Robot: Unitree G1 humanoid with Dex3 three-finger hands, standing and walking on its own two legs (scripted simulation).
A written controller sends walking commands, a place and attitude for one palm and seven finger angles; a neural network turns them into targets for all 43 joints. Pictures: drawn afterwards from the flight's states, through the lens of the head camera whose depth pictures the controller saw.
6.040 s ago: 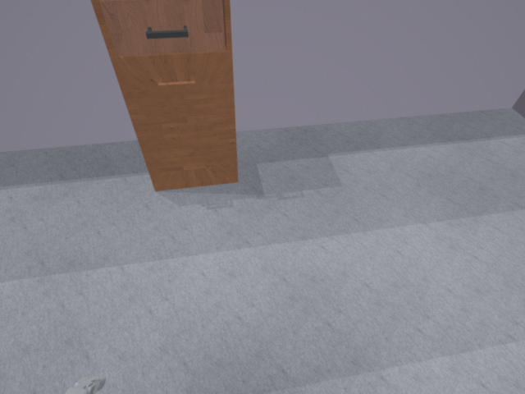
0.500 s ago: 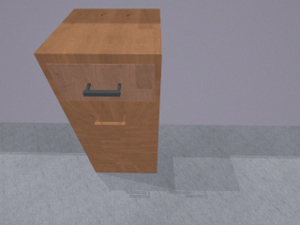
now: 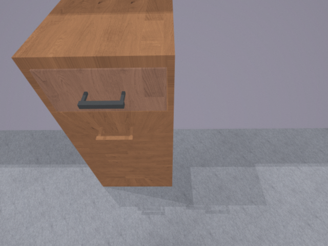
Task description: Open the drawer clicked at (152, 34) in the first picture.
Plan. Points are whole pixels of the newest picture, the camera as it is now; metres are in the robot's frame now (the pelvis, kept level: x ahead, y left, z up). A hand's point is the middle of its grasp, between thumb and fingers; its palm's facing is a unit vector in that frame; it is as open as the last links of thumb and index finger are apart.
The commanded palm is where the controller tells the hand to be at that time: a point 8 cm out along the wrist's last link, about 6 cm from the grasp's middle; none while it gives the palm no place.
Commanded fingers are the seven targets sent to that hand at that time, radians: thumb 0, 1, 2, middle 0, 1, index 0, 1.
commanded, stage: come to a stop and stand still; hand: left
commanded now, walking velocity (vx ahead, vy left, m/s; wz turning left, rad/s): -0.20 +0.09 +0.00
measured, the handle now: (102, 99) +0.51 +0.21 +0.05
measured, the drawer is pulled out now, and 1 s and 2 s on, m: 0.00 0.00 0.00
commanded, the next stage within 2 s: look again from close up in 1.74 s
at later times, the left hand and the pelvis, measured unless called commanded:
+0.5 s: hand out of the picture -0.01 +0.19 -0.16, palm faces +0.09 -0.97 -0.21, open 7.4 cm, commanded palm none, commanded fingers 0.00 0.90 0.90 -0.20 -0.30 -0.20 -0.30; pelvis -0.03 +0.01 +0.01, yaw +1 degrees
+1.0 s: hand out of the picture -0.05 +0.14 -0.16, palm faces +0.05 -0.99 -0.16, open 7.4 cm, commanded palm none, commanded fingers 0.00 0.90 0.90 -0.20 -0.30 -0.20 -0.30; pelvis -0.03 -0.01 +0.02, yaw +1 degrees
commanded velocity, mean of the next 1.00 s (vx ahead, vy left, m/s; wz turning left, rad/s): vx -0.02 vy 0.02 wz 0.00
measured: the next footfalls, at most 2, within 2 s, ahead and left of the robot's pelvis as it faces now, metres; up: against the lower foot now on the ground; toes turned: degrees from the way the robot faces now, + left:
left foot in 0.28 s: +0.04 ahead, +0.11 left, +0.00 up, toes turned +4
